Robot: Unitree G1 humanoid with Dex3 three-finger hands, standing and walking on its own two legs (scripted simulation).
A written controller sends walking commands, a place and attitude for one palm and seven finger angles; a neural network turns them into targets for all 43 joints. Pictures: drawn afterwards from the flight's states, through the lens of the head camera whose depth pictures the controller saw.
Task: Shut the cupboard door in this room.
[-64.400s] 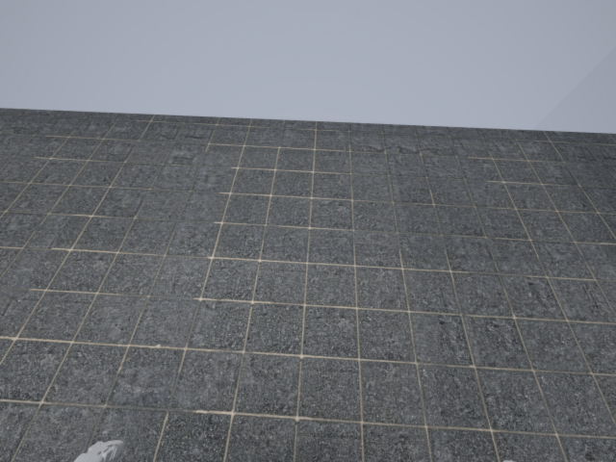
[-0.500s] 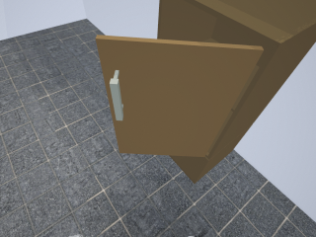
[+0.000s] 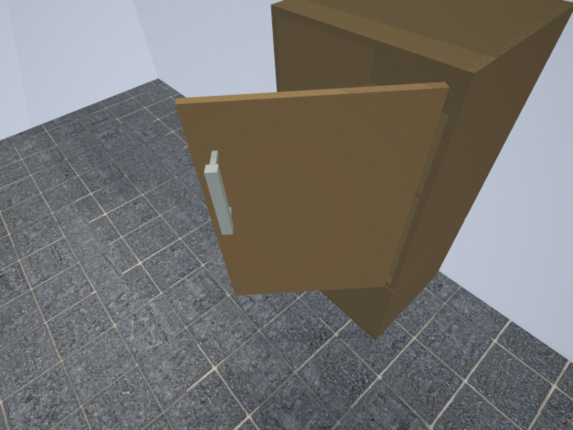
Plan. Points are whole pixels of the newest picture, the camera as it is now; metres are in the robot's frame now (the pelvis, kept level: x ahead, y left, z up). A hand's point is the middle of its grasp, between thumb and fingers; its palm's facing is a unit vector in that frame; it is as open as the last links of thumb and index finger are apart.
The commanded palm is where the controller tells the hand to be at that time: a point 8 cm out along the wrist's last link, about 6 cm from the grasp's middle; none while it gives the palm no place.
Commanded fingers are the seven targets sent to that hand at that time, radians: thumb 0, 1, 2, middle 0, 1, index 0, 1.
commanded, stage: look again from close up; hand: left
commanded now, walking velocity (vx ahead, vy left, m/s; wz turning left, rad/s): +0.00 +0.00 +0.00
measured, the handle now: (221, 194) +0.50 +0.15 +0.03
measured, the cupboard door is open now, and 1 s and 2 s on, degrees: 50 50 50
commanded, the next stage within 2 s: raise the hand and make a fist in 0.54 s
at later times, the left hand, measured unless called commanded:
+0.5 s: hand out of the picture +0.02 +0.15 -0.17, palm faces +0.02 -0.98 -0.21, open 7.3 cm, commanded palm none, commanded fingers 0.00 0.90 0.90 -0.20 -0.30 -0.20 -0.30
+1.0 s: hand (203, 390) +0.18 +0.13 -0.03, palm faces +0.08 -1.00 +0.04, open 6.5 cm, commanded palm +0.13 +0.20 -0.05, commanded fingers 0.00 0.90 0.90 -0.53 -0.66 -0.53 -0.66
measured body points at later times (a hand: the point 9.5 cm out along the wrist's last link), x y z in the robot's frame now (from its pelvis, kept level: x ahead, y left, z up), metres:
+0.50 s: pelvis +0.02 -0.02 +0.00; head +0.04 -0.03 +0.45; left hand +0.02 +0.21 -0.15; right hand +0.03 -0.24 -0.16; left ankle +0.00 +0.06 -0.74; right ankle +0.03 -0.13 -0.74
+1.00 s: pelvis +0.00 -0.05 -0.05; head +0.04 -0.02 +0.39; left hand +0.17 +0.19 -0.03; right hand +0.23 -0.29 -0.09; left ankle +0.00 +0.06 -0.74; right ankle +0.03 -0.13 -0.74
